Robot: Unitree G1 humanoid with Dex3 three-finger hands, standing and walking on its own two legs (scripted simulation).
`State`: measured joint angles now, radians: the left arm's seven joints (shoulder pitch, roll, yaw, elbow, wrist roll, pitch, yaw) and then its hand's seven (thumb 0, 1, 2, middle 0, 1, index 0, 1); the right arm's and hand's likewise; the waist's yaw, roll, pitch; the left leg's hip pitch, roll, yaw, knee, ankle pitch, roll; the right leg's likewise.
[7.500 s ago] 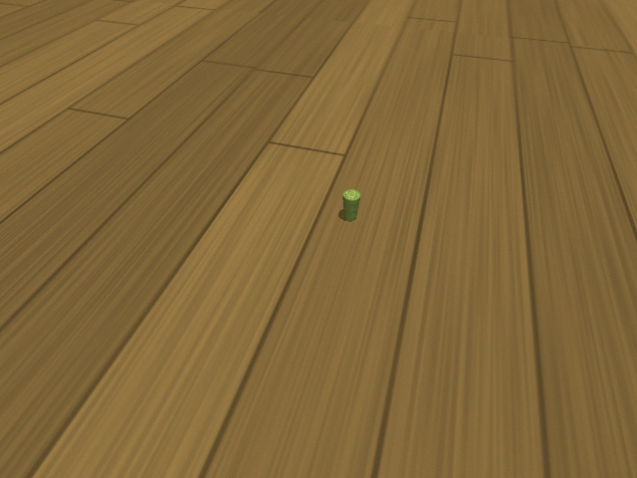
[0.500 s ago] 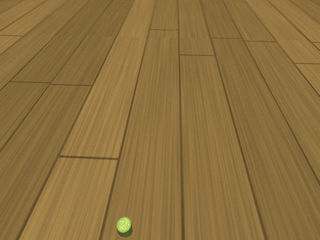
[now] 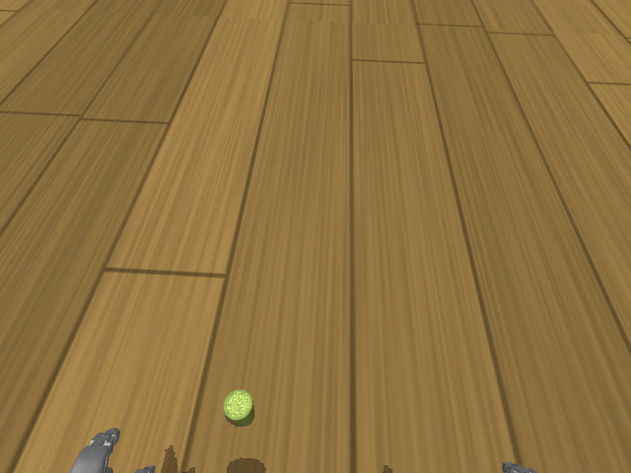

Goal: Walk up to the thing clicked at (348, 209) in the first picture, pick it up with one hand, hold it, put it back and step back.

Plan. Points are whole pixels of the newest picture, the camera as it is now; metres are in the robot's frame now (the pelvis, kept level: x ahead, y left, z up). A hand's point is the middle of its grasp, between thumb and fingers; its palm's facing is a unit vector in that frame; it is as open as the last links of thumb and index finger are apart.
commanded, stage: go down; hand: left
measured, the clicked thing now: (241, 410) +0.37 +0.21 -0.70
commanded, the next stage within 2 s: none
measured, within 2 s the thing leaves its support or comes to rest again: neither
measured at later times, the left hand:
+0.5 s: hand out of the picture +0.15 +0.29 -0.19, palm faces +0.07 -0.93 -0.35, open 16.8 cm
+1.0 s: hand (114, 471) +0.18 +0.33 -0.24, palm faces +0.15 -0.94 -0.31, open 17.3 cm
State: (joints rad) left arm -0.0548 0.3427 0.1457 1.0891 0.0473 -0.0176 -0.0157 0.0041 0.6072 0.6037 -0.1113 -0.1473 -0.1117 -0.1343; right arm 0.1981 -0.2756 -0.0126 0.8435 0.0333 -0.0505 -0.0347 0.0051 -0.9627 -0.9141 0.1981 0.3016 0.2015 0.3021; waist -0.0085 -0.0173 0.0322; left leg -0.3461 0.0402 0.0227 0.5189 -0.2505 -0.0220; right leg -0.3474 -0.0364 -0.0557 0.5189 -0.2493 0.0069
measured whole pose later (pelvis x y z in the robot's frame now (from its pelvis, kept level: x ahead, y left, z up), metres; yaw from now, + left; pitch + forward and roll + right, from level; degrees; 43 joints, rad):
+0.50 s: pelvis +0.00 +0.01 -0.06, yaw +0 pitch +14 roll -2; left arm 0.22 0.34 0.24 0.54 0.05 0.16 -0.06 -0.01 -0.50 0.21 -0.08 -0.27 -0.09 -0.26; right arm 0.23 -0.25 -0.03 0.60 0.01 -0.13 -0.06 0.01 -0.90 -0.89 0.20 0.30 0.20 0.30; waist -0.03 0.00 -0.10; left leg -0.80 0.05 0.00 1.04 -0.49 -0.01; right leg -0.77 -0.04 -0.06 0.99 -0.46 0.02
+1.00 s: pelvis -0.04 +0.01 -0.15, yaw +0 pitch +23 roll -3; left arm 0.08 0.45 0.40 0.60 -0.03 -0.05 -0.20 -0.01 -0.55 0.05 -0.09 -0.11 -0.09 -0.10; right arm 0.19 -0.27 -0.01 0.57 -0.01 -0.24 -0.06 0.01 -0.92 -0.90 0.20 0.30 0.20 0.30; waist -0.02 -0.02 -0.16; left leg -1.25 0.05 -0.03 1.44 -0.59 -0.01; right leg -1.22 -0.05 -0.06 1.39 -0.57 0.02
